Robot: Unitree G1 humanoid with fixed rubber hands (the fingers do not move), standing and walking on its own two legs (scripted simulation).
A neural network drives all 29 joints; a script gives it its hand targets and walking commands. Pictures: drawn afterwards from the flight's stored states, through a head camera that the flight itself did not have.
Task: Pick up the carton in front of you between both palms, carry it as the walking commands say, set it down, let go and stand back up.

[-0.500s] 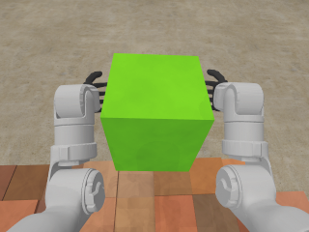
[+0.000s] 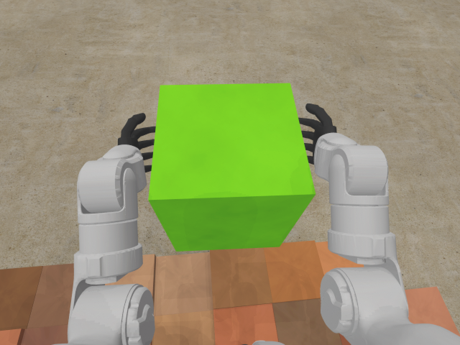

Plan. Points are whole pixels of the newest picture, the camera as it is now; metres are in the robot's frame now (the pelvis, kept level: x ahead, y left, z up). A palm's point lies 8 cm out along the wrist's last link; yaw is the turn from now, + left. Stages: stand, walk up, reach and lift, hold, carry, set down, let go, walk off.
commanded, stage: carry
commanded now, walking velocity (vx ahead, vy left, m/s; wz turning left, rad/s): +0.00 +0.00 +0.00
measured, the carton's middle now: (227, 176) +0.39 +0.00 +0.03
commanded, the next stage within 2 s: none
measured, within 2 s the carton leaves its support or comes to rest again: neither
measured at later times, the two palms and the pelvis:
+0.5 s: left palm (127, 120) +0.42 +0.15 +0.14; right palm (321, 126) +0.41 -0.15 +0.14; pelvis +0.05 +0.01 +0.01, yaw -2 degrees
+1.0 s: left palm (129, 125) +0.47 +0.17 +0.08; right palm (296, 125) +0.46 -0.13 +0.09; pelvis +0.11 +0.03 -0.02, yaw -3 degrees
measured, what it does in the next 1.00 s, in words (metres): walks ahead: left foot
